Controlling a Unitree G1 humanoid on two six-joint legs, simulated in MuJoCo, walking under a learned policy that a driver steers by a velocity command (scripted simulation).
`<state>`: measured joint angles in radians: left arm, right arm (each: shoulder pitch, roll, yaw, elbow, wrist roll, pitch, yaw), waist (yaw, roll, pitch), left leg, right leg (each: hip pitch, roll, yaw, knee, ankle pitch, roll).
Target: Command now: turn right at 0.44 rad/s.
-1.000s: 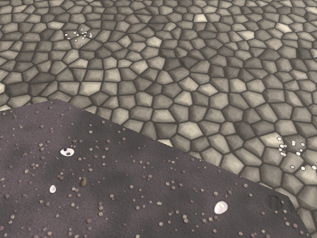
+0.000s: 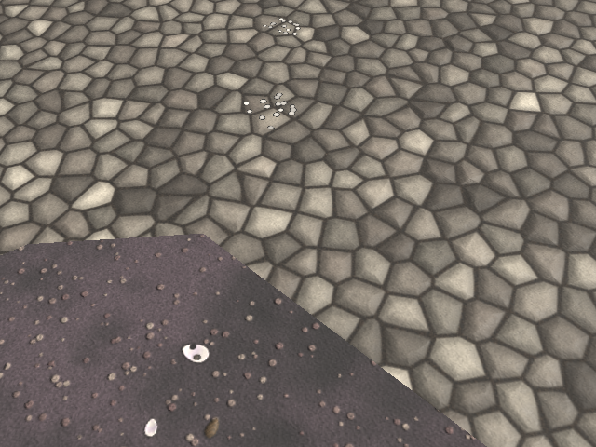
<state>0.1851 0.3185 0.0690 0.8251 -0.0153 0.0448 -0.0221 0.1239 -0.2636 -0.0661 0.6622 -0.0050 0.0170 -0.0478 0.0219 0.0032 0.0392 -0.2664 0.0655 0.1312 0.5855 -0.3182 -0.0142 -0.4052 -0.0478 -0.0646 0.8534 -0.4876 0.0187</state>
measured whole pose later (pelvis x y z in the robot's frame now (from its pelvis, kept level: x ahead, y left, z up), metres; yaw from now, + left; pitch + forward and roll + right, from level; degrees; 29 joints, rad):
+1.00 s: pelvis +0.05 -0.01 +0.01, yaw -26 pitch +1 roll +0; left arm 0.19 0.29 0.06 0.69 -0.01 0.05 0.02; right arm 0.15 -0.24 -0.04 0.74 0.00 0.00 -0.01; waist 0.00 -0.02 0.05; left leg -0.26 -0.01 -0.06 0.50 -0.25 0.00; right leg -0.25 0.00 0.08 0.58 -0.35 0.09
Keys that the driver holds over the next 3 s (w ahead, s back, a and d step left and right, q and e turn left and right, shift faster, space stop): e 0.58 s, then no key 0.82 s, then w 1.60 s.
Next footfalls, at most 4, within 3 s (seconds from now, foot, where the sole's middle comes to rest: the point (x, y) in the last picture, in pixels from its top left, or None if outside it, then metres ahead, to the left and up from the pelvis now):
0.08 right None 0.05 -0.11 -0.76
0.70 left None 0.14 0.08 -0.76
1.02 right None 0.00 -0.15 -0.76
2.10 right None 0.38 -0.31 -0.76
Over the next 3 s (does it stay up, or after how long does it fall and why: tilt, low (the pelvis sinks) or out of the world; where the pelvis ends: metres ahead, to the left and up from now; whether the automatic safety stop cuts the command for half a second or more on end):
stays up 0.73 -0.30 0.02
